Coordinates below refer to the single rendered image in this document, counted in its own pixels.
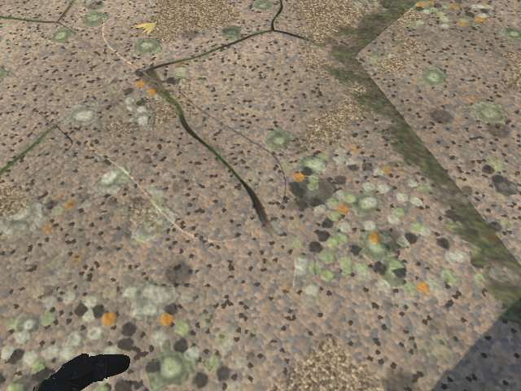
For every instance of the robot left hand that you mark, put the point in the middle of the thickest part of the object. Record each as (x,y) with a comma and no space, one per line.
(83,370)

